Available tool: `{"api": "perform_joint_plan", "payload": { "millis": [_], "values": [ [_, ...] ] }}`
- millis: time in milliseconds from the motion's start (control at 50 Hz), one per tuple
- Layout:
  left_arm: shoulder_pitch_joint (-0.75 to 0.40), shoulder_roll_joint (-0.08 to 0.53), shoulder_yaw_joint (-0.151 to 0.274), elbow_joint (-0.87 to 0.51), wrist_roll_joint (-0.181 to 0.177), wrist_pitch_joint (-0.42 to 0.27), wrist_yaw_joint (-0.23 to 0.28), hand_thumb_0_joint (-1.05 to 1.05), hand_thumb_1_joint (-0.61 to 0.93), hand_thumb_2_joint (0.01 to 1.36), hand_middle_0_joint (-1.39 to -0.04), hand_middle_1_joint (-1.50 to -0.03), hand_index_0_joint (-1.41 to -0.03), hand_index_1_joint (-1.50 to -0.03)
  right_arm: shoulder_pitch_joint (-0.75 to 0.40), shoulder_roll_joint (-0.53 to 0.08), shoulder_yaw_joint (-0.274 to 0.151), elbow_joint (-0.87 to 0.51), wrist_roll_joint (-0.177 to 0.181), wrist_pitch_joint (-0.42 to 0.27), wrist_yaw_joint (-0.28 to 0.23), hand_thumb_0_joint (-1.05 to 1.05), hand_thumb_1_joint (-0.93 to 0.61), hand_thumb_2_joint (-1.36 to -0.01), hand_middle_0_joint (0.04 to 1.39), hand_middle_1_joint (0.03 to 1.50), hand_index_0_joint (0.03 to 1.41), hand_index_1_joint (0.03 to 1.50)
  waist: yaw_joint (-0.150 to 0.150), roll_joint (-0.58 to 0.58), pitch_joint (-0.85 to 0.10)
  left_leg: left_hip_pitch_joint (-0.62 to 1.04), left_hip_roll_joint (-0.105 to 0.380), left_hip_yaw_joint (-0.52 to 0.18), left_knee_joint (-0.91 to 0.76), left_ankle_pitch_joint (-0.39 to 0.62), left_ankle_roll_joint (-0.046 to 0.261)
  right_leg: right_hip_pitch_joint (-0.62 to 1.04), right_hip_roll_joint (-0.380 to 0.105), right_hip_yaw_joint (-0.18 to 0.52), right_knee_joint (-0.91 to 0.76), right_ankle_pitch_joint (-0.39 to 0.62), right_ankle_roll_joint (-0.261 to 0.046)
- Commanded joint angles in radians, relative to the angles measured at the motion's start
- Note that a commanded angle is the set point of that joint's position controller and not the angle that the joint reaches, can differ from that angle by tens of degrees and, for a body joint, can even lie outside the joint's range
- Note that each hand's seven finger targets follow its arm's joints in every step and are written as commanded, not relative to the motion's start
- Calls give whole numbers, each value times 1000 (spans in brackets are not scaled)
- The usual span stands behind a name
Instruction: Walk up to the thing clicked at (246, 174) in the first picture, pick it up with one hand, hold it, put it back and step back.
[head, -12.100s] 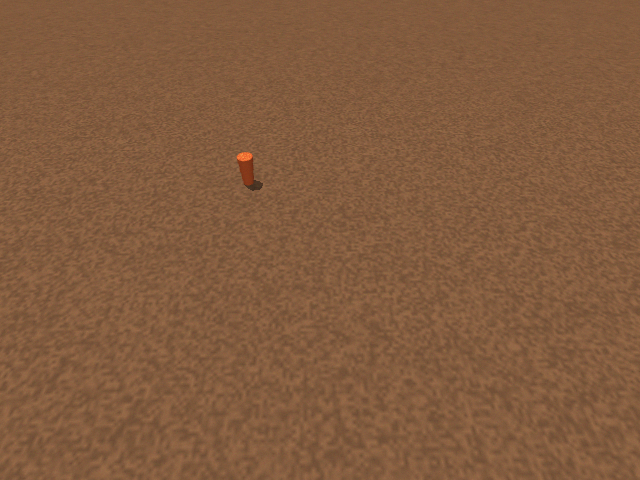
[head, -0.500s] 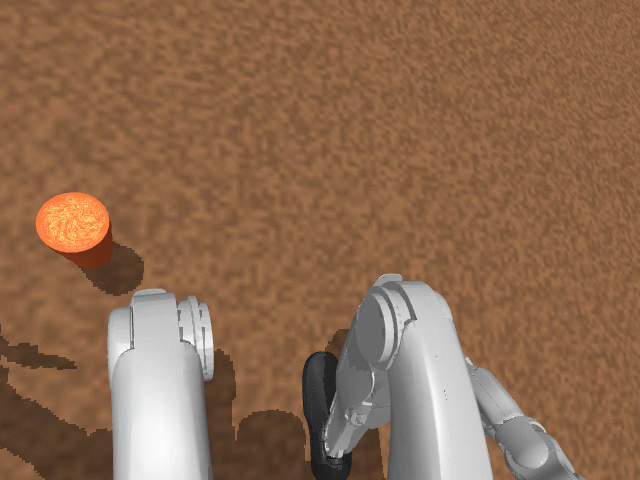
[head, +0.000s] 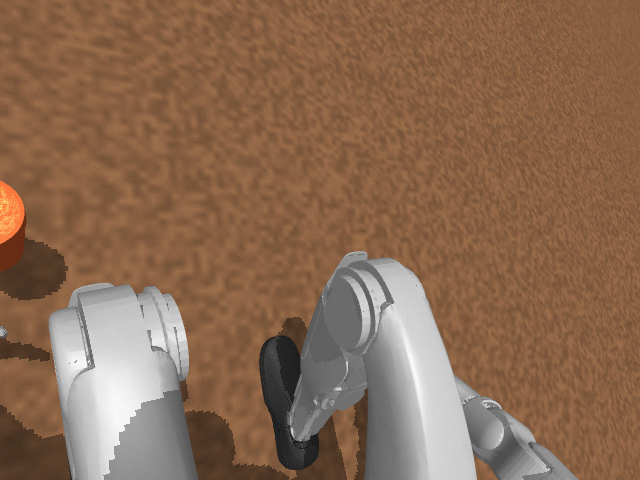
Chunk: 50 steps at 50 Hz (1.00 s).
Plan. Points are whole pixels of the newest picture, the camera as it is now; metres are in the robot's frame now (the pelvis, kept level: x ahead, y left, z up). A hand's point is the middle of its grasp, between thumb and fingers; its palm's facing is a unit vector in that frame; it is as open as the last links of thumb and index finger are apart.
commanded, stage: close in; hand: left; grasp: from the side
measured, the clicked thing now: out of the picture +0.42 +0.27 -0.21
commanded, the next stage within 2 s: rest palm in 0.40 s
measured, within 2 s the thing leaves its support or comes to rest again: leaves its support in 1.58 s
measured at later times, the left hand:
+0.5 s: hand out of the picture +0.39 +0.28 -0.17, palm faces +0.32 -0.95 +0.01, open 17.4 cm
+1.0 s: hand out of the picture +0.41 +0.27 -0.17, palm faces +0.34 -0.94 +0.00, open 10.6 cm
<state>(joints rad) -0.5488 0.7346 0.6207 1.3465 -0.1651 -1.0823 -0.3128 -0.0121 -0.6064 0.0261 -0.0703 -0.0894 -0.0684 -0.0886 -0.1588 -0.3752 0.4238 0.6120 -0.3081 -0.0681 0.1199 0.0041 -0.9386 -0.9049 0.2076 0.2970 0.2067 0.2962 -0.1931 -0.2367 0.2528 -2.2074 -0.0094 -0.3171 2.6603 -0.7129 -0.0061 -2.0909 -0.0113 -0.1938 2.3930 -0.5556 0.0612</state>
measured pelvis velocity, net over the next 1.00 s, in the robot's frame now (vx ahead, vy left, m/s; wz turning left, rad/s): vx -0.01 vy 0.01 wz -0.05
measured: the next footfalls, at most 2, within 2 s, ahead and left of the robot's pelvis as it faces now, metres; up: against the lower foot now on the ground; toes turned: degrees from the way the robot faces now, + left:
none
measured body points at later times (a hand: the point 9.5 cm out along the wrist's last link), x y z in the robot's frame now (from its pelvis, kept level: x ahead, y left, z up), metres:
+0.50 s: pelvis -0.01 +0.00 +0.00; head +0.20 +0.19 +0.34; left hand +0.37 +0.32 -0.17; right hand +0.16 -0.24 -0.03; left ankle +0.08 +0.12 -0.25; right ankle +0.15 -0.13 -0.25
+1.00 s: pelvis -0.01 +0.01 +0.00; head +0.22 +0.19 +0.34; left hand +0.39 +0.32 -0.17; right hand +0.16 -0.24 -0.03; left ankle +0.08 +0.12 -0.25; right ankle +0.15 -0.13 -0.25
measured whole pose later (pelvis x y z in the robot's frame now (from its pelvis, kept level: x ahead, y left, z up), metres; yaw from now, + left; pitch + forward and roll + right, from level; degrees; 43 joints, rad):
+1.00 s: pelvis -0.01 +0.01 +0.00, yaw -3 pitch +10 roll -19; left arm -0.59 0.80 0.51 1.49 -0.06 -1.21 0.03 0.00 0.09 0.54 -0.52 -0.49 -0.50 -0.50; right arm -0.18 -0.39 0.52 0.56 -0.38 -0.01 0.17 0.00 -0.88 -0.89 0.21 0.30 0.21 0.30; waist -0.25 -0.28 0.32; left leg -2.18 0.00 -0.38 2.68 -0.72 0.00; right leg -2.05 0.02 -0.24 2.36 -0.52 0.08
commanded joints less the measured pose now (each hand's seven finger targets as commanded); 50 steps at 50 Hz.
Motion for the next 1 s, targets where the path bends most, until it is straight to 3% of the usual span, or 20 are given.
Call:
{"api": "perform_joint_plan", "payload": {
  "millis": [0,60,220,320,440,480,540,580,620,680,720,740,780,800,960,980],
  "values": [
    [-123,160,-40,-108,2,-79,44,0,-611,5,-67,-70,-71,-63,24,-362,-123,-45,-12,14,-15,0,-941,-907,199,300,199,300,-83,531,-573,409,53,84,-399,134,-37,243,46,-124,-132,88,-71],
    [-152,115,-90,-93,-14,-88,66,0,-611,13,-66,-74,-71,-67,8,-360,-109,-57,-11,16,-6,0,-935,-906,199,300,199,300,-100,483,-525,362,50,71,-391,70,-27,230,49,-128,-142,57,-66],
    [-190,172,-76,-48,29,-142,184,0,-597,66,-61,-88,-68,-80,2,-365,-85,-66,-39,27,7,0,-919,-903,199,300,199,300,-114,471,-462,327,52,51,-393,-2,-23,237,57,-137,-147,21,-61],
    [-193,174,-101,-32,67,-168,237,0,-521,95,-51,-79,-51,-76,-2,-363,-74,-68,-55,39,15,0,-913,-904,199,300,199,300,-125,500,-457,347,54,51,-389,28,-27,246,62,-137,-149,48,-61],
    [-166,171,-99,-21,71,-180,285,0,-512,122,-49,-87,-47,-88,-1,-373,-68,-63,-60,40,20,0,-910,-904,199,300,199,300,-126,503,-481,375,60,35,-388,66,-31,260,66,-149,-140,85,-62],
    [-168,155,-113,-10,83,-184,296,0,-448,152,-89,-74,-69,-91,0,-376,-67,-60,-63,45,22,0,-904,-906,199,300,199,300,-142,509,-471,394,62,23,-396,72,-38,256,63,-157,-134,92,-59],
    [-197,182,-108,-14,80,-194,313,0,-400,174,-104,-90,-84,-106,0,-371,-54,-58,-65,44,23,0,-901,-906,199,300,199,300,-151,490,-483,362,57,35,-367,74,-26,288,71,-152,-148,100,-57],
    [-193,201,-98,-12,81,-197,323,0,-261,266,-254,-229,-238,-240,-2,-370,-51,-57,-64,44,22,0,-895,-901,199,300,199,300,-142,489,-470,354,61,30,-373,61,-24,281,71,-148,-152,89,-59],
    [-202,193,-103,-7,88,-201,328,0,-147,341,-310,-288,-293,-299,5,-370,-48,-55,-69,48,25,0,-892,-901,199,300,199,300,-153,502,-473,370,64,24,-376,66,-29,284,73,-153,-148,93,-58],
    [-215,207,-106,8,96,-201,334,0,-48,401,-369,-337,-352,-349,1,-369,-42,-55,-70,50,23,0,-889,-899,199,299,199,299,-162,494,-463,358,66,25,-371,67,-25,287,74,-152,-153,97,-57],
    [-210,212,-109,6,103,-197,336,0,19,444,-398,-372,-381,-383,-1,-373,-44,-55,-72,53,23,0,-883,-898,199,300,199,299,-153,508,-465,381,70,20,-375,90,-31,276,75,-152,-146,111,-59],
    [-215,204,-110,16,101,-196,337,0,52,468,-427,-402,-411,-412,3,-377,-44,-54,-74,58,23,0,-883,-898,199,299,199,299,-168,511,-469,390,71,18,-372,101,-32,283,75,-158,-143,123,-57],
    [-221,212,-108,20,104,-197,341,0,125,511,-480,-447,-464,-457,-1,-381,-39,-57,-76,61,24,0,-881,-897,199,299,199,299,-170,514,-454,383,71,10,-383,84,-34,278,75,-166,-145,109,-58],
    [-215,218,-107,18,101,-196,341,0,161,544,-507,-480,-491,-489,-8,-373,-38,-59,-73,61,24,0,-878,-897,199,299,199,299,-157,506,-440,363,69,16,-380,60,-29,276,76,-161,-152,95,-58],
    [-235,222,-93,28,92,-189,355,0,388,760,-711,-687,-693,-699,0,-372,-31,-58,-74,63,23,0,-873,-896,199,299,199,299,-175,481,-459,361,72,13,-367,77,-23,303,79,-158,-163,112,-54],
    [-247,231,-93,31,92,-189,354,0,365,763,-760,-728,-746,-737,-7,-378,-32,-61,-74,65,22,0,-879,-896,199,299,199,299,-177,470,-453,351,71,13,-365,64,-22,291,80,-164,-165,101,-53]
  ]
}}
